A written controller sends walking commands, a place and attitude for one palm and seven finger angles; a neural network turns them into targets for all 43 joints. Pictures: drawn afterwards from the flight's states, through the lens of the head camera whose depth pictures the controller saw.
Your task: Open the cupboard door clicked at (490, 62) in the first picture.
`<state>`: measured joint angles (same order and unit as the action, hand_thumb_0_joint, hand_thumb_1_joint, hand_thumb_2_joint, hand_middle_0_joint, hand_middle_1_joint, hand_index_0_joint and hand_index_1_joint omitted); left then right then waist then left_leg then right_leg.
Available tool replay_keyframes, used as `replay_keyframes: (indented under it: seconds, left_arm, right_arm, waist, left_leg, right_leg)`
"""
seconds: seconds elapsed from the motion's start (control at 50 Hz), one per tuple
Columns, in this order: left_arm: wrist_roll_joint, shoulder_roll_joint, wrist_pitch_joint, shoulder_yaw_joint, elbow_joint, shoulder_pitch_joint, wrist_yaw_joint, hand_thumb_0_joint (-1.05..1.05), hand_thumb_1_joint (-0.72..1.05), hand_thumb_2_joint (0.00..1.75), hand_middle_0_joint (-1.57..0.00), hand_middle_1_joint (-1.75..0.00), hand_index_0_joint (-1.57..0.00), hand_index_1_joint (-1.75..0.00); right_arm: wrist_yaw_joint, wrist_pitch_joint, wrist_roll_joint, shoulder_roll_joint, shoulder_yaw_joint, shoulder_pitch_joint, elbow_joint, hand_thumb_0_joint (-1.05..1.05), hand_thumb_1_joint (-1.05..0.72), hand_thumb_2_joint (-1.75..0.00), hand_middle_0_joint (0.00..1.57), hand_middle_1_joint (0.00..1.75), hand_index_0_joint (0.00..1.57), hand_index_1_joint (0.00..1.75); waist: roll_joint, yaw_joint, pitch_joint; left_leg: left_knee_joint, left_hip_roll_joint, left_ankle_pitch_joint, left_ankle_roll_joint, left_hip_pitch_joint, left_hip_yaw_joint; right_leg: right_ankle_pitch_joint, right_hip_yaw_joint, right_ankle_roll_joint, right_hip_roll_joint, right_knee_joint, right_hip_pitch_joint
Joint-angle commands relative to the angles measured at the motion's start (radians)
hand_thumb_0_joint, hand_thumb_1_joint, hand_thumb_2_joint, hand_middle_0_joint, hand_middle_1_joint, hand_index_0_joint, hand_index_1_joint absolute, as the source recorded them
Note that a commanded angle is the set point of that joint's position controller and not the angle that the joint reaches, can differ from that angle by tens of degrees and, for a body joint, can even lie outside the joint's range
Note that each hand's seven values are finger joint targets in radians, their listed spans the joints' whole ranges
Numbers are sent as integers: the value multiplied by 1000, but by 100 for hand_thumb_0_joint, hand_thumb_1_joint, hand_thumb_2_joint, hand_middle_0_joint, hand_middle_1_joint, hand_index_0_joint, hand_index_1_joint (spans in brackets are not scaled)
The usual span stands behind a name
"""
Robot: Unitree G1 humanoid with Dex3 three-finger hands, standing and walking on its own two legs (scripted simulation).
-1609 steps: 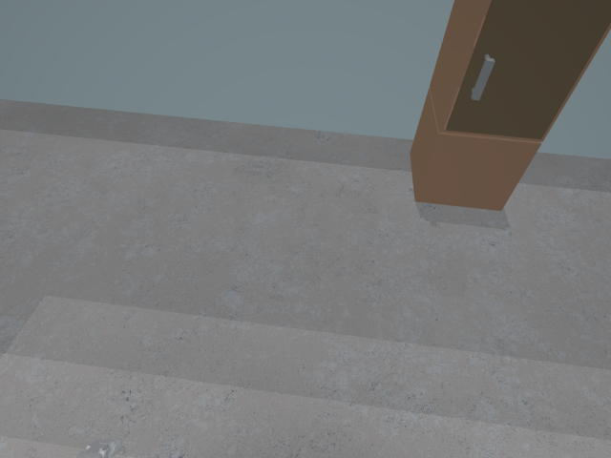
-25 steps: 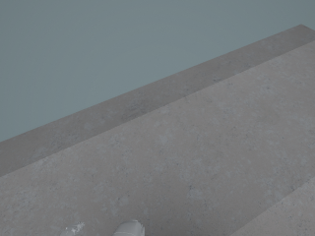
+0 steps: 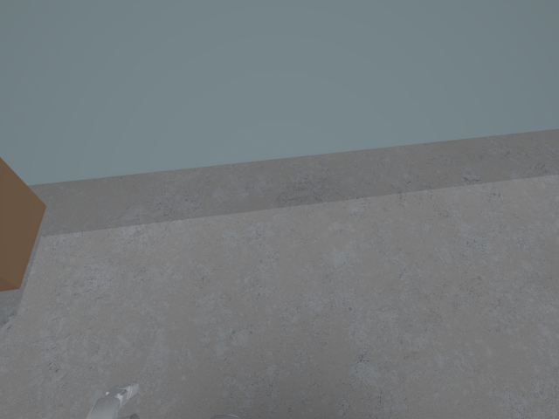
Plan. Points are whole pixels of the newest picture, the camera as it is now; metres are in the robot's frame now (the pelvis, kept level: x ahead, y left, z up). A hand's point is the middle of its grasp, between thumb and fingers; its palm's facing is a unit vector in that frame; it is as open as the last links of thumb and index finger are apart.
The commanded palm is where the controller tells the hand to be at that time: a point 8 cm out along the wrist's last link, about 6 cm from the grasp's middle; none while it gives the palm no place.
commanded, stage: turn to face it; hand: left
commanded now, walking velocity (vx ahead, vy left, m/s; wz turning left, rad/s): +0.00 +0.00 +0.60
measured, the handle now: out of the picture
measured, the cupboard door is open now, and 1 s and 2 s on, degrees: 51 51 51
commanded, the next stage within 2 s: take the last steps up to it in 1.68 s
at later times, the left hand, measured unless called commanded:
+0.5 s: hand out of the picture +0.03 +0.22 -0.16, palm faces +0.34 -0.91 -0.25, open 7.4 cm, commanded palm none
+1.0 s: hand out of the picture -0.03 +0.18 -0.18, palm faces +0.61 -0.76 -0.23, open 7.4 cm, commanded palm none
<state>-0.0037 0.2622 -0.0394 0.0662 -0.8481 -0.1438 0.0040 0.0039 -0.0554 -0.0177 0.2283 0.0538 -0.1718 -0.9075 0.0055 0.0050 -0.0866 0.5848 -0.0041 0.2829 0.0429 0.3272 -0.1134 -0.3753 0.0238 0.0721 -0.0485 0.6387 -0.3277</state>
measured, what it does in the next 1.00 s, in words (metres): steps on the spot, turning left: left foot, then right foot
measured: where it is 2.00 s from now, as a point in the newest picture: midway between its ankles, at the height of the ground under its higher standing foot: outside the picture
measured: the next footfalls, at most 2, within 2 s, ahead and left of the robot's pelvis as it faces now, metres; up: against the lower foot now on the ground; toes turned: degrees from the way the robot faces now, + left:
left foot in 0.32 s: +0.03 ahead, +0.13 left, +0.00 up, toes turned +17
right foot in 0.62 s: +0.12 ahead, -0.14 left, +0.00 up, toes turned +20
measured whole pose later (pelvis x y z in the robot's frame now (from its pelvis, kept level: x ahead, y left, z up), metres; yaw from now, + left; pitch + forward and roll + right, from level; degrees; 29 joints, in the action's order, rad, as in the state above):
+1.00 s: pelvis +0.05 -0.02 -0.01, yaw +37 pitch +1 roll +1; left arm -0.01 0.25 -0.06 0.06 -0.90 -0.22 0.01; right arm 0.03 -0.03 -0.02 0.24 0.06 -0.11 -0.88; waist -0.07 0.00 -0.10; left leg 0.63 -0.01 0.31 -0.02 0.34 0.05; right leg -0.55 0.12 0.07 -0.14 0.91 -0.35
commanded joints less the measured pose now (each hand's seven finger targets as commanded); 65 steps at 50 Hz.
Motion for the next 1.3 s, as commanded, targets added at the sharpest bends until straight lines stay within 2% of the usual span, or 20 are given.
replay_keyframes:
  seconds: [0.0,0.1,0.24,0.26,0.3,0.34,0.38,0.56,0.6,0.68,0.82,0.88,0.92,0.94,1.04,1.18,1.2,1.22,1.24,1.28]
  left_arm:
    - [-21,249,32,49,38,-143,26,0,90,90,-20,-30,-20,-30]
    - [-22,128,36,22,67,-13,24,0,90,90,-20,-30,-20,-30]
    - [-17,182,38,44,21,-108,16,0,90,90,-20,-30,-20,-30]
    - [-8,173,34,44,26,-86,13,0,90,90,-20,-30,-20,-30]
    - [-4,66,22,10,92,-14,8,0,90,90,-20,-30,-20,-30]
    - [-8,83,13,19,120,26,8,0,90,90,-20,-30,-20,-30]
    - [-14,90,4,25,66,30,9,0,90,90,-20,-30,-20,-30]
    - [-3,85,22,26,28,-117,5,0,90,90,-20,-30,-20,-30]
    - [-27,243,37,56,27,-161,21,0,90,90,-20,-30,-20,-30]
    - [-16,130,37,20,58,-31,26,0,90,90,-20,-30,-20,-30]
    - [-26,177,42,41,25,-118,24,0,90,90,-20,-30,-20,-30]
    - [-11,178,37,45,21,-93,14,0,90,90,-20,-30,-20,-30]
    - [1,67,29,18,82,-42,6,0,90,90,-20,-30,-20,-30]
    - [-8,96,14,14,100,19,13,0,90,90,-20,-30,-20,-30]
    - [-10,76,6,23,58,3,4,0,90,90,-20,-30,-20,-30]
    - [-2,77,17,23,33,-100,4,0,90,90,-20,-30,-20,-30]
    - [-9,124,26,33,24,-150,9,0,90,90,-20,-30,-20,-30]
    - [-26,218,37,53,22,-174,20,0,90,90,-20,-30,-20,-30]
    - [-23,246,37,50,34,-157,24,0,90,90,-20,-30,-20,-30]
    - [-23,164,39,29,59,-54,25,0,90,90,-20,-30,-20,-30]
  right_arm:
    - [-2,12,6,147,56,94,137,0,-90,-90,20,30,20,30]
    - [25,-5,3,96,44,71,91,0,-90,-90,20,30,20,30]
    - [24,24,8,78,22,47,88,0,-90,-90,20,30,20,30]
    - [22,29,6,111,31,-10,72,0,-90,-90,20,30,20,30]
    - [6,35,-5,288,75,-140,57,0,-90,-90,20,30,20,30]
    - [-13,33,-13,295,69,-114,61,0,-90,-90,20,30,20,30]
    - [-25,39,-12,222,50,-32,66,0,-90,-90,20,30,20,30]
    - [-18,23,0,214,60,79,92,0,-90,-90,20,30,20,30]
    - [-5,21,12,105,44,91,134,0,-90,-90,20,30,20,30]
    - [14,-1,-1,120,50,77,82,0,-90,-90,20,30,20,30]
    - [29,14,11,62,21,127,103,0,-90,-90,20,30,20,30]
    - [24,26,5,98,27,26,78,0,-90,-90,20,30,20,30]
    - [10,38,-8,286,76,-124,62,0,-90,-90,20,30,20,30]
    - [-3,29,-7,307,76,-170,37,0,-90,-90,20,30,20,30]
    - [-27,44,-11,208,43,-11,73,0,-90,-90,20,30,20,30]
    - [-19,25,-4,220,57,74,89,0,-90,-90,20,30,20,30]
    - [-15,23,5,190,55,94,100,0,-90,-90,20,30,20,30]
    - [-7,22,12,115,46,84,120,0,-90,-90,20,30,20,30]
    - [-2,20,5,137,49,103,132,0,-90,-90,20,30,20,30]
    - [10,6,0,129,54,68,99,0,-90,-90,20,30,20,30]
  waist:
    - [-329,-81,113]
    - [-262,0,52]
    - [-177,-20,156]
    - [-111,19,168]
    - [315,89,200]
    - [130,64,152]
    - [263,33,124]
    - [118,-47,156]
    - [-329,-79,134]
    - [-266,-1,59]
    - [-192,-49,119]
    - [-142,10,156]
    - [317,93,206]
    - [215,103,221]
    - [188,21,156]
    - [139,-39,162]
    - [29,-70,169]
    - [-270,-81,157]
    - [-321,-81,130]
    - [-224,-18,67]
  left_leg:
    - [494,-25,355,-5,240,55]
    - [516,35,191,21,201,129]
    - [-40,-6,30,4,-31,225]
    - [-147,16,-113,-11,-159,190]
    - [-219,410,-685,-235,-366,-326]
    - [-217,404,-474,-289,-227,-274]
    - [-205,270,-521,-217,-180,-185]
    - [-87,140,-271,-127,18,-141]
    - [303,-79,284,5,269,97]
    - [617,27,205,11,253,78]
    - [153,11,169,16,95,210]
    - [-111,-2,-70,-9,-121,209]
    - [-209,399,-681,-225,-383,-329]
    - [-189,435,-717,-304,-356,-336]
    - [-186,241,-545,-205,-202,-153]
    - [-112,156,-309,-147,-2,-159]
    - [-28,90,-157,-98,105,-121]
    - [206,-50,156,-17,281,46]
    - [457,-43,356,-3,262,65]
    - [617,6,244,-10,232,47]
  right_leg:
    - [123,-422,-214,-457,-431,182]
    - [354,-48,-179,-269,-330,128]
    - [608,61,-128,-281,-97,254]
    - [520,99,-84,-271,-6,155]
    - [-291,99,31,-72,392,-263]
    - [-206,-12,11,-85,499,-266]
    - [-110,-37,11,-68,499,-247]
    - [115,32,-5,30,-143,198]
    - [181,-396,-163,-389,-405,309]
    - [403,-130,-198,-283,-319,163]
    - [635,13,-182,-307,-198,289]
    - [577,91,-98,-272,-34,190]
    - [-264,141,34,-71,380,-242]
    - [-306,6,13,-70,491,-265]
    - [-100,-26,10,-47,438,-201]
    - [67,33,-4,38,-76,163]
    - [112,-32,-15,-23,-235,287]
    - [107,-333,-106,-302,-380,368]
    - [207,-433,-213,-453,-406,234]
    - [177,-263,-217,-346,-372,100]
